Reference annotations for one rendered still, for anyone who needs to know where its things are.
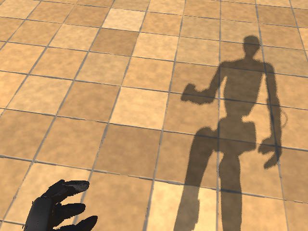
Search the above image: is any robot left hand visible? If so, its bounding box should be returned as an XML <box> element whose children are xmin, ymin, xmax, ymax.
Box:
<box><xmin>22</xmin><ymin>179</ymin><xmax>98</xmax><ymax>231</ymax></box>

